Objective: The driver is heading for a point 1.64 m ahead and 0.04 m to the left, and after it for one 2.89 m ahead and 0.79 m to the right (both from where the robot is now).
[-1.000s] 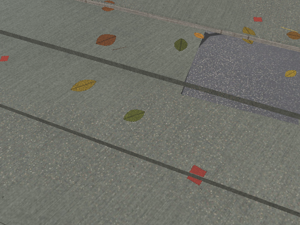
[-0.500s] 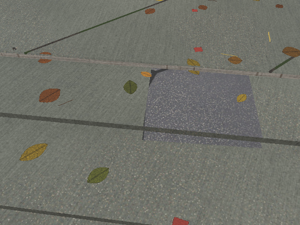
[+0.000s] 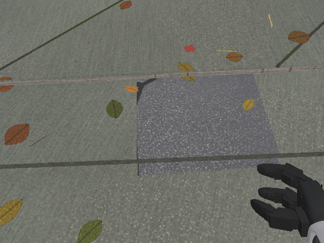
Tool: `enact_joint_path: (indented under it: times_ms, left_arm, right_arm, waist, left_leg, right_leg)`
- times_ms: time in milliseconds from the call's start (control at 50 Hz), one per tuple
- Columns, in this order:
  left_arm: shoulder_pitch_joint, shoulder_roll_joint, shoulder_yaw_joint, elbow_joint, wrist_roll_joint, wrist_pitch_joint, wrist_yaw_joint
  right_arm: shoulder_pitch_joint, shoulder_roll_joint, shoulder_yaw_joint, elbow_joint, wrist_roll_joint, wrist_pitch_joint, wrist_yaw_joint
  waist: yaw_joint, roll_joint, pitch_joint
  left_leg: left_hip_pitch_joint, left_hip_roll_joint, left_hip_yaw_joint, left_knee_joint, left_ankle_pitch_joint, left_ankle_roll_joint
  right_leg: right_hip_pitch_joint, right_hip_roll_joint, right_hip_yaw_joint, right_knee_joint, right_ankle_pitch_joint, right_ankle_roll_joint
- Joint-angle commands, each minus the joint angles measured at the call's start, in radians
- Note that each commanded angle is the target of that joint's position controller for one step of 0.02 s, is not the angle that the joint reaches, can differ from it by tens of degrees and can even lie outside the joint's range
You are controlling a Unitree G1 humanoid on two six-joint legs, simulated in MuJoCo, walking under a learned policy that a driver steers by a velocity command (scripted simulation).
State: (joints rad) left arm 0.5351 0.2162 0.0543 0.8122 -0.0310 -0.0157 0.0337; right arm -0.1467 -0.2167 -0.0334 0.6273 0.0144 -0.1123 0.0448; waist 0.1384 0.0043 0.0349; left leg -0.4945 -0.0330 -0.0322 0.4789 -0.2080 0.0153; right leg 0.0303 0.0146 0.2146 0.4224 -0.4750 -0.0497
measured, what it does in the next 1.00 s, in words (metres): climbs: right foot, then left foot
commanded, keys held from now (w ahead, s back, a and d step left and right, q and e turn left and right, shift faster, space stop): w+e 0.10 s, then w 0.20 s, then w+q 0.70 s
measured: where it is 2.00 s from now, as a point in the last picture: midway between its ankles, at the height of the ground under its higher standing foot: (203, 118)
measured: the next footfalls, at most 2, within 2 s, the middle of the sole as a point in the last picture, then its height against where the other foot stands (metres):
right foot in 0.34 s outside the picture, level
left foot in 0.86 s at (192, 226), level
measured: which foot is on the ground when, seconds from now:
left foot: down 0.00-0.38, up 0.40-0.84, down 0.86-1.00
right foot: down 0.00-0.00, up 0.02-0.32, down 0.34-0.86, up 0.88-1.00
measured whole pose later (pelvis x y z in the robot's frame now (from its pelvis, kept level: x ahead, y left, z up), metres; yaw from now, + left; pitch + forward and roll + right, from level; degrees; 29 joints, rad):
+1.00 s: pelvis +0.47 -0.04 +0.04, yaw +9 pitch -1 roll +1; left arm 0.06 0.25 0.04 0.71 -0.02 -0.13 -0.01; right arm 0.38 -0.27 -0.07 0.81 0.02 -0.04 0.04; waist -0.06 -0.02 0.04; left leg -0.24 -0.10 0.05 0.53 -0.28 0.12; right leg -0.49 -0.04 0.05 1.26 -0.35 -0.02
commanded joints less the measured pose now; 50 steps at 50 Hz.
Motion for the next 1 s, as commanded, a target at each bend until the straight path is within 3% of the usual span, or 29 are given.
enact_joint_path:
  times_ms: [20, 40, 60, 80, 100, 120, 140, 180, 240, 340, 380, 400, 420, 440, 460, 480, 520, 560, 640, 740, 800, 840, 860, 880, 900, 920, 940, 960, 1000]
  left_arm:
    - [-0.073, 0.117, 0.027, -0.096, 0.014, -0.015, -0.017]
    - [-0.032, 0.029, -0.008, -0.129, -0.001, -0.025, -0.025]
    - [-0.067, 0.123, 0.015, -0.131, -0.026, -0.017, -0.008]
    - [-0.165, 0.176, 0.031, -0.15, -0.028, -0.014, 0.0]
    - [-0.214, 0.178, 0.035, -0.154, -0.01, -0.008, 0.002]
    - [-0.237, 0.156, 0.035, -0.16, 0.007, -0.008, -0.003]
    - [-0.216, 0.121, 0.032, -0.159, 0.005, -0.004, -0.014]
    - [-0.222, 0.064, 0.012, -0.17, 0.001, 0.003, -0.029]
    - [-0.223, 0.07, -0.002, -0.164, 0.023, 0.002, -0.047]
    - [-0.275, 0.144, 0.011, -0.162, 0.018, 0.015, -0.045]
    - [-0.084, 0.244, 0.062, -0.076, 0.028, 0.005, -0.037]
    - [0.005, 0.268, 0.069, -0.066, 0.031, 0.008, -0.031]
    - [-0.007, 0.257, 0.058, -0.086, 0.028, 0.008, -0.035]
    - [-0.098, 0.266, 0.058, -0.095, 0.02, -0.005, -0.041]
    - [-0.187, 0.225, 0.039, -0.108, 0.019, -0.024, -0.044]
    - [-0.249, 0.193, 0.027, -0.097, 0.026, -0.041, -0.041]
    - [-0.295, 0.147, 0.017, -0.083, 0.041, -0.064, -0.029]
    - [-0.274, 0.12, 0.011, -0.066, 0.049, -0.075, -0.015]
    - [-0.291, 0.15, 0.017, -0.066, 0.064, -0.069, -0.001]
    - [-0.299, 0.205, 0.039, -0.046, 0.049, -0.055, -0.013]
    - [-0.366, 0.275, 0.065, -0.043, 0.019, -0.044, -0.024]
    - [-0.453, 0.254, 0.064, -0.049, -0.001, -0.051, -0.032]
    - [-0.484, 0.12, 0.025, -0.062, 0.029, -0.064, -0.034]
    - [-0.452, -0.008, -0.01, -0.107, 0.03, -0.101, -0.036]
    - [-0.408, 0.082, -0.001, -0.157, 0.0, -0.136, -0.053]
    - [-0.425, 0.152, 0.012, -0.17, -0.02, -0.151, -0.06]
    - [-0.426, 0.166, 0.014, -0.166, -0.016, -0.149, -0.054]
    - [-0.442, 0.141, 0.007, -0.164, 0.006, -0.141, -0.042]
    - [-0.476, 0.172, 0.02, -0.172, 0.029, -0.12, -0.035]
  right_arm:
    - [0.355, -0.238, -0.102, -0.004, -0.013, -0.009, -0.024]
    - [0.469, -0.262, -0.105, 0.055, 0.003, 0.007, -0.017]
    - [0.437, -0.191, -0.092, 0.042, -0.005, 0.022, -0.027]
    - [0.356, -0.147, -0.079, 0.039, -0.006, 0.027, -0.039]
    - [0.295, -0.108, -0.066, 0.047, -0.008, 0.031, -0.044]
    - [0.266, -0.084, -0.061, 0.063, -0.021, 0.03, -0.044]
    - [0.248, -0.075, -0.056, 0.076, -0.037, 0.028, -0.042]
    - [0.233, -0.09, -0.06, 0.095, -0.025, 0.016, -0.037]
    - [0.169, -0.163, -0.079, 0.101, -0.009, 0.001, -0.027]
    - [0.245, -0.225, -0.08, 0.154, 0.022, 0.024, -0.014]
    - [0.311, -0.164, -0.052, 0.16, 0.006, 0.035, -0.01]
    - [0.329, -0.106, -0.025, 0.141, -0.012, 0.041, -0.005]
    - [0.343, -0.112, -0.029, 0.136, 0.034, 0.046, 0.0]
    - [0.26, -0.164, -0.041, 0.097, 0.062, 0.055, -0.007]
    - [0.213, -0.185, -0.045, 0.075, 0.056, 0.064, -0.018]
    - [0.236, -0.162, -0.041, 0.08, 0.042, 0.073, -0.026]
    - [0.311, -0.159, -0.05, 0.118, 0.03, 0.094, -0.025]
    - [0.307, -0.125, -0.047, 0.123, 0.026, 0.109, -0.019]
    - [0.192, -0.099, -0.036, 0.056, 0.012, 0.122, -0.005]
    - [0.14, -0.1, -0.037, 0.011, 0.014, 0.134, 0.011]
    - [0.302, -0.155, -0.068, 0.01, 0.014, 0.159, -0.006]
    - [0.61, -0.236, -0.122, 0.093, 0.017, 0.173, -0.018]
    - [0.671, -0.243, -0.126, 0.158, 0.019, 0.159, -0.019]
    - [0.54, -0.27, -0.093, 0.119, -0.002, 0.112, -0.014]
    - [0.492, -0.22, -0.078, 0.077, -0.011, 0.075, -0.004]
    - [0.477, -0.177, -0.07, 0.072, 0.003, 0.052, 0.004]
    - [0.449, -0.168, -0.069, 0.074, 0.017, 0.04, 0.007]
    - [0.415, -0.183, -0.07, 0.071, 0.01, 0.033, 0.0]
    - [0.41, -0.171, -0.059, 0.066, -0.003, 0.019, -0.025]
  waist:
    - [-0.261, -0.046, -0.381]
    - [-0.239, 0.286, -0.569]
    - [-0.241, 0.191, -0.478]
    - [-0.234, 0.149, -0.282]
    - [-0.201, 0.073, -0.17]
    - [-0.169, 0.087, -0.108]
    - [-0.128, 0.115, -0.086]
    - [-0.103, 0.118, -0.04]
    - [-0.054, 0.117, -0.052]
    - [-0.04, 0.073, 0.02]
    - [0.027, -0.131, -0.122]
    - [0.041, -0.267, -0.226]
    - [0.015, -0.233, -0.248]
    - [-0.006, -0.146, -0.146]
    - [-0.042, -0.077, -0.042]
    - [-0.09, -0.1, 0.0]
    - [-0.142, -0.151, -0.005]
    - [-0.148, -0.106, -0.014]
    - [-0.159, -0.063, -0.002]
    - [-0.174, -0.067, 0.005]
    - [-0.272, -0.161, -0.08]
    - [-0.412, -0.078, -0.177]
    - [-0.397, 0.14, -0.059]
    - [-0.226, 0.251, -0.014]
    - [-0.184, 0.238, -0.103]
    - [-0.171, 0.098, -0.043]
    - [-0.144, 0.001, 0.012]
    - [-0.124, -0.039, 0.022]
    - [-0.111, -0.057, 0.024]
  left_leg:
    - [0.881, 0.19, -0.153, 0.047, 0.192, 0.151]
    - [1.191, 0.437, -0.562, -0.052, -0.005, 0.272]
    - [1.042, 0.45, -0.629, -0.16, -0.255, 0.245]
    - [0.853, 0.413, -0.518, -0.19, -0.213, 0.218]
    - [0.679, 0.354, -0.371, -0.206, -0.105, 0.186]
    - [0.54, 0.308, -0.292, -0.228, -0.051, 0.165]
    - [0.435, 0.278, -0.228, -0.254, -0.047, 0.152]
    - [0.303, 0.276, -0.149, -0.314, -0.037, 0.167]
    - [0.184, 0.245, -0.026, -0.336, 0.022, 0.163]
    - [0.18, 0.289, -0.016, -0.233, -0.032, 0.151]
    - [0.068, 0.144, 0.092, 0.189, 0.087, 0.091]
    - [-0.147, 0.072, 0.088, 0.543, -0.319, 0.031]
    - [-0.276, 0.016, -0.055, 0.72, -0.412, 0.032]
    - [-0.335, 0.032, -0.069, 0.795, -0.357, 0.025]
    - [-0.351, 0.083, -0.061, 0.792, -0.28, 0.027]
    - [-0.32, 0.119, -0.058, 0.785, -0.209, 0.014]
    - [-0.235, 0.128, -0.035, 0.799, -0.101, -0.015]
    - [-0.248, 0.114, -0.019, 0.839, -0.042, -0.026]
    - [-0.251, 0.104, 0.062, 0.664, 0.002, -0.037]
    - [-0.146, 0.091, 0.147, 0.434, -0.043, 0.036]
    - [0.078, 0.041, 0.202, 0.372, -0.189, 0.088]
    - [0.475, 0.023, 0.17, 0.124, -0.055, 0.16]
    - [0.588, 0.067, 0.048, 0.056, -0.01, 0.21]
    - [0.569, 0.169, -0.383, -0.018, 0.104, 0.309]
    - [0.577, 0.35, -0.698, -0.234, -0.071, 0.459]
    - [0.534, 0.356, -0.683, -0.287, -0.204, 0.431]
    - [0.465, 0.314, -0.579, -0.295, -0.217, 0.376]
    - [0.398, 0.275, -0.514, -0.301, -0.168, 0.343]
    - [0.338, 0.236, -0.386, -0.307, 0.055, 0.305]
  right_leg:
    - [-0.425, -0.063, 0.09, 0.488, 0.672, -0.007]
    - [-0.741, 0.051, 0.017, 0.75, -0.095, 0.031]
    - [-0.795, -0.022, -0.018, 0.874, -0.107, 0.037]
    - [-0.833, -0.057, -0.069, 0.883, -0.014, 0.04]
    - [-0.787, -0.098, -0.101, 0.856, 0.034, 0.048]
    - [-0.73, -0.114, -0.111, 0.825, 0.06, 0.047]
    - [-0.664, -0.127, -0.116, 0.809, 0.06, 0.043]
    - [-0.606, -0.126, -0.143, 0.713, 0.057, 0.043]
    - [-0.394, -0.13, -0.169, 0.469, 0.194, 0.036]
    - [-0.224, -0.097, -0.246, 0.176, 0.213, 0.025]
    - [0.141, -0.052, -0.268, 0.115, 0.25, 0.013]
    - [0.348, -0.248, 0.015, 0.051, 0.126, -0.041]
    - [0.307, -0.382, 0.271, -0.097, -0.03, -0.109]
    - [0.163, -0.427, 0.351, -0.211, -0.126, -0.123]
    - [0.046, -0.414, 0.269, -0.222, -0.103, -0.114]
    - [-0.037, -0.383, 0.171, -0.215, 0.0, -0.101]
    - [-0.095, -0.302, -0.025, -0.234, 0.14, -0.051]
    - [-0.091, -0.29, -0.134, -0.253, 0.244, -0.045]
    - [-0.074, -0.271, -0.275, -0.298, 0.33, -0.065]
    - [0.031, -0.291, -0.393, -0.272, 0.621, -0.067]
    - [0.059, -0.313, -0.422, -0.048, 1.144, -0.06]
    - [-0.096, -0.239, -0.433, 0.393, 1.049, -0.048]
    - [-0.42, -0.075, -0.396, 0.826, 0.099, -0.028]
    - [-0.728, 0.023, -0.259, 1.106, -0.118, -0.032]
    - [-0.833, 0.035, -0.124, 1.144, -0.06, -0.016]
    - [-0.867, -0.02, -0.102, 1.06, 0.023, -0.013]
    - [-0.842, -0.068, -0.114, 0.95, 0.101, 0.004]
    - [-0.793, -0.093, -0.116, 0.875, 0.132, 0.029]
    - [-0.724, -0.119, -0.117, 0.735, 0.198, 0.068]
Keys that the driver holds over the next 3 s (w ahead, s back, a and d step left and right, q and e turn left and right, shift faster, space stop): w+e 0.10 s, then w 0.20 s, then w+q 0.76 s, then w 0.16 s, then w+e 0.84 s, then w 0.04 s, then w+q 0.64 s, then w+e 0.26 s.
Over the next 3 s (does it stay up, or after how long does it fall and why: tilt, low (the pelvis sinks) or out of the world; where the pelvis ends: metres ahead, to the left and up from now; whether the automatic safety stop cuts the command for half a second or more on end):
stays up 1.54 -0.01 0.13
